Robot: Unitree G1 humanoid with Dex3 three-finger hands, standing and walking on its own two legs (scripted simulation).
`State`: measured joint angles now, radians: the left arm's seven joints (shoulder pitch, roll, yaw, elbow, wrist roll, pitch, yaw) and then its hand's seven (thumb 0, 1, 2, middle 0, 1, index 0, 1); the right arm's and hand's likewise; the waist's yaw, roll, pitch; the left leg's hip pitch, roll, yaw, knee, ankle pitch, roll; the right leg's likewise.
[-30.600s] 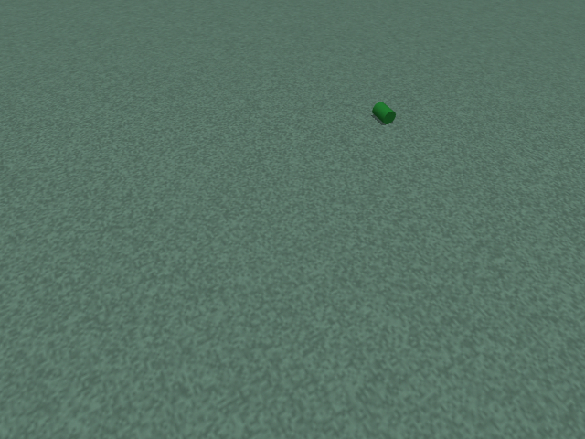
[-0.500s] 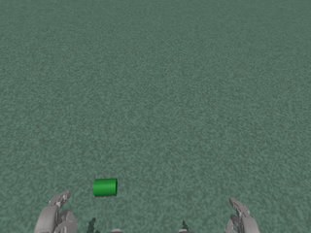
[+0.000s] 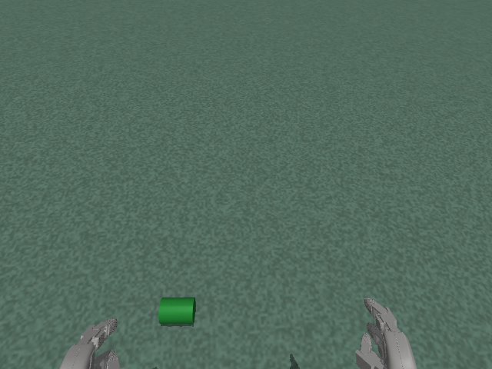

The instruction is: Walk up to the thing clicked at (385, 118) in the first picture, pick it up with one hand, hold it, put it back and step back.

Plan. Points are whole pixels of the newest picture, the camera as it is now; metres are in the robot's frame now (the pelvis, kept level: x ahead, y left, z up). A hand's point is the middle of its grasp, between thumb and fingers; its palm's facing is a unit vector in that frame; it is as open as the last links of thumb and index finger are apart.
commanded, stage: home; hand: left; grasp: from above
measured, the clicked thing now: (177, 310) +0.48 +0.21 -0.67
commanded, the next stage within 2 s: stand in 1.62 s
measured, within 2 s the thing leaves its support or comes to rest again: neither
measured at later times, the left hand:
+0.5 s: hand out of the picture +0.16 +0.18 -0.05, palm faces +0.04 -0.98 -0.20, open 7.4 cm
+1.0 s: hand out of the picture +0.17 +0.18 -0.05, palm faces +0.03 -0.98 -0.20, open 7.4 cm
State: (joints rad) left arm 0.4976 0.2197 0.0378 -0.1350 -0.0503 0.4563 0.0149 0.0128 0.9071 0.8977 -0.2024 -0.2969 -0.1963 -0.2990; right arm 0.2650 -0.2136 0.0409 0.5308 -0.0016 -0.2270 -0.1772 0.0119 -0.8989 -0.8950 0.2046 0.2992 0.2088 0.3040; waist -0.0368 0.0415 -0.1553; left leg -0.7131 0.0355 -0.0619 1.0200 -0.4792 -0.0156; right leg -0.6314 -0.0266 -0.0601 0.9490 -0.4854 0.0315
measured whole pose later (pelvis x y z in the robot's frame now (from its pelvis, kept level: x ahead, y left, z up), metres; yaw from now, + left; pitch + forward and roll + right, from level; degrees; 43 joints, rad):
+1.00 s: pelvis +0.00 +0.00 +0.00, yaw -1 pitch +10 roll -3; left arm 0.50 0.22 0.04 -0.13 -0.05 0.46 0.01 0.01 0.91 0.90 -0.20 -0.30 -0.20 -0.30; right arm 0.28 -0.21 0.03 0.55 0.00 -0.24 -0.18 0.01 -0.90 -0.89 0.20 0.30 0.21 0.30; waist -0.04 0.05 -0.16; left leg -0.71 0.04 -0.05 1.02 -0.49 -0.01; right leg -0.63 -0.02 -0.05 0.95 -0.49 0.04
